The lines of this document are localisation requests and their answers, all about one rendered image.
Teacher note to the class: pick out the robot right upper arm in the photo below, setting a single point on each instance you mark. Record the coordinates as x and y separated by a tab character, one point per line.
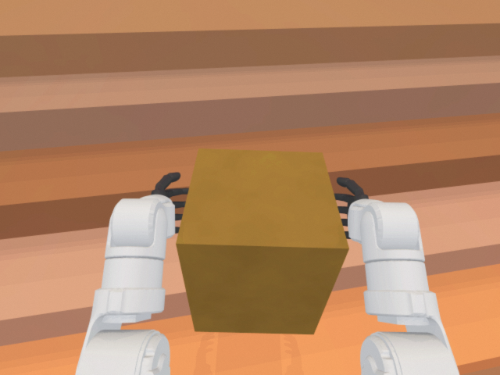
405	353

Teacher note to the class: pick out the carton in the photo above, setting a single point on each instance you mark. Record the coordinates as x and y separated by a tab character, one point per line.
261	242

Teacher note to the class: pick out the right robot forearm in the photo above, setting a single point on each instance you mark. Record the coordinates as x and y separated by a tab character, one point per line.
392	250

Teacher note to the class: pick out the robot right hand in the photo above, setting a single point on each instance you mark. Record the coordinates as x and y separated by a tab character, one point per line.
357	192

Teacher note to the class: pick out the left robot forearm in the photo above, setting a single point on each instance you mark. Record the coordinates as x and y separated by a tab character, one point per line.
133	271

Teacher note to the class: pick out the robot left upper arm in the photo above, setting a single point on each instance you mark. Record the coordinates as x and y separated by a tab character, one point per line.
126	352

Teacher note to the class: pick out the robot left hand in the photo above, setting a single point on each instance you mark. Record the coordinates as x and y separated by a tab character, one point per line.
160	190

